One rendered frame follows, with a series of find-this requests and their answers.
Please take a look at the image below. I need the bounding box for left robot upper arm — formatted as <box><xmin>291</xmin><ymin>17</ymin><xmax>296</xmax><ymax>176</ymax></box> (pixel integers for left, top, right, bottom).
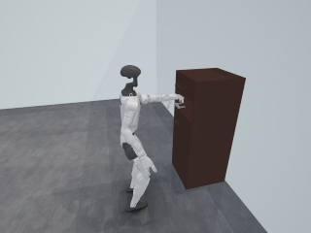
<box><xmin>133</xmin><ymin>87</ymin><xmax>150</xmax><ymax>104</ymax></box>

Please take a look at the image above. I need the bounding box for cabinet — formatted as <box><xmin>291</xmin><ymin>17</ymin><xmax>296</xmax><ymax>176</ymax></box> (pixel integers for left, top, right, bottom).
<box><xmin>172</xmin><ymin>68</ymin><xmax>246</xmax><ymax>190</ymax></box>

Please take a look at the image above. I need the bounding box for drawer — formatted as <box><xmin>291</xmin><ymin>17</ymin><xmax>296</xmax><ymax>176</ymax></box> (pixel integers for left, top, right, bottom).
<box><xmin>175</xmin><ymin>90</ymin><xmax>193</xmax><ymax>122</ymax></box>

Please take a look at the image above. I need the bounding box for humanoid robot torso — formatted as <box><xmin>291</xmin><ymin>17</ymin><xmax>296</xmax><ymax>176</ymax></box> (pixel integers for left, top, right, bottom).
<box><xmin>120</xmin><ymin>93</ymin><xmax>141</xmax><ymax>150</ymax></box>

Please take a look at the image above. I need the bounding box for robot left hand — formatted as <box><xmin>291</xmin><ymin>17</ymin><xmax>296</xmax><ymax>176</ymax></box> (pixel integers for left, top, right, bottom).
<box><xmin>167</xmin><ymin>93</ymin><xmax>184</xmax><ymax>109</ymax></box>

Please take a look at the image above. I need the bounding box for robot left shin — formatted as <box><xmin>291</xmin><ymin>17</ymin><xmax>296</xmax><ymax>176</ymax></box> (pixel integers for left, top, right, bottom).
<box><xmin>130</xmin><ymin>164</ymin><xmax>140</xmax><ymax>188</ymax></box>

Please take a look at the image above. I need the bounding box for right robot upper arm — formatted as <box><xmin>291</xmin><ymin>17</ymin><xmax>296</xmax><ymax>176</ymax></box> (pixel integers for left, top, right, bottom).
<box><xmin>121</xmin><ymin>97</ymin><xmax>139</xmax><ymax>135</ymax></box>

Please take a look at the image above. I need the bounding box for robot right hand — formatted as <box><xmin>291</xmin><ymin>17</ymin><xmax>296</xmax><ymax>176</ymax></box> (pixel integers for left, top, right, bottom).
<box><xmin>140</xmin><ymin>156</ymin><xmax>157</xmax><ymax>176</ymax></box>

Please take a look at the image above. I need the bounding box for robot left forearm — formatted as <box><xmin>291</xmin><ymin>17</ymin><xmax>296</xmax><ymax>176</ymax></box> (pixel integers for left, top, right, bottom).
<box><xmin>147</xmin><ymin>94</ymin><xmax>170</xmax><ymax>103</ymax></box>

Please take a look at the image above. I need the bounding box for robot right forearm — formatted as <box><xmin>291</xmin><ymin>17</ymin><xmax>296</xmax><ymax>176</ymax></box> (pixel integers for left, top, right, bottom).
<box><xmin>122</xmin><ymin>129</ymin><xmax>147</xmax><ymax>160</ymax></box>

